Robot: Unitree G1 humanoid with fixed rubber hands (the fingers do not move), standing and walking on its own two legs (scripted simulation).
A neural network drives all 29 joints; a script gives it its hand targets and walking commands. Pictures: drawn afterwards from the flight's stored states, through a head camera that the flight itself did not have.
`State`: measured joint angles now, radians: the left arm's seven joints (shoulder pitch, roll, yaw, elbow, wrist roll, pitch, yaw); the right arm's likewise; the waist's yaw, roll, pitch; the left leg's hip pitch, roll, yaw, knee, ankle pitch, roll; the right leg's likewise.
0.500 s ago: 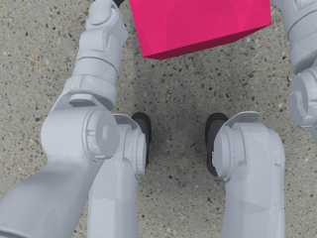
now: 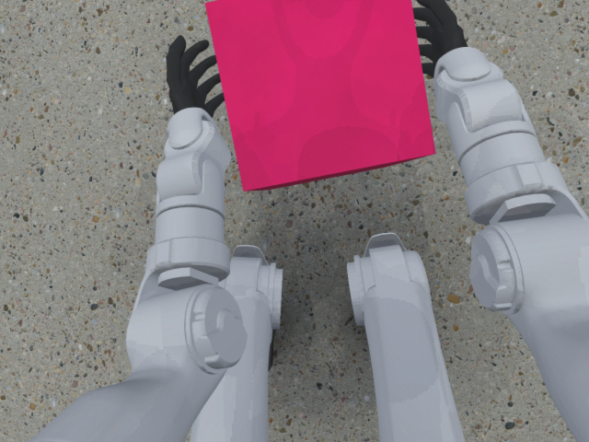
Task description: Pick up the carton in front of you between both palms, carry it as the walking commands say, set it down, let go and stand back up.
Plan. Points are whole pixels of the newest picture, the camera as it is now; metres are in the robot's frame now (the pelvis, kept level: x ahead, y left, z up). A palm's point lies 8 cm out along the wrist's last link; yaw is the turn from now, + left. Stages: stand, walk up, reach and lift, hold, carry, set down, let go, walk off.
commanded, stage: reach and lift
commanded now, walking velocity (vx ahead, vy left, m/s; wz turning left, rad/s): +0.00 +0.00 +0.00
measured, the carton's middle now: (317, 106) +0.52 -0.04 -0.18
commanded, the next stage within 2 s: none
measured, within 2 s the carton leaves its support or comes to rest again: neither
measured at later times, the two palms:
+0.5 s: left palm (100, 76) +0.48 +0.11 +0.07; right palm (500, 13) +0.48 -0.18 +0.06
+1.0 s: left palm out of the picture +0.44 +0.13 +0.24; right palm out of the picture +0.43 -0.17 +0.22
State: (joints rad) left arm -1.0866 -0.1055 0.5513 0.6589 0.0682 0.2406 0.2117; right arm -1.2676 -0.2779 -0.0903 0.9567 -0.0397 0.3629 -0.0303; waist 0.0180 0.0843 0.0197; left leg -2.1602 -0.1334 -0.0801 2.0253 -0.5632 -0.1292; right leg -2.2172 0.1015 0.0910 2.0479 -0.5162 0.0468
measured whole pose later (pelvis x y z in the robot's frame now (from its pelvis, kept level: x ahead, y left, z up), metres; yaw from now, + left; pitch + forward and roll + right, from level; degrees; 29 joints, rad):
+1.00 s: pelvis +0.07 +0.01 +0.26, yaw -4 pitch +26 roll +1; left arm -0.53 -0.18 0.43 0.60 0.20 0.27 0.12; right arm -0.57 0.05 -0.29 0.69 -0.21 0.34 -0.06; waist 0.02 0.03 -0.23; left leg -1.14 -0.10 -0.14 1.14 -0.45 -0.05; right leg -1.17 0.09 0.13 1.14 -0.42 0.03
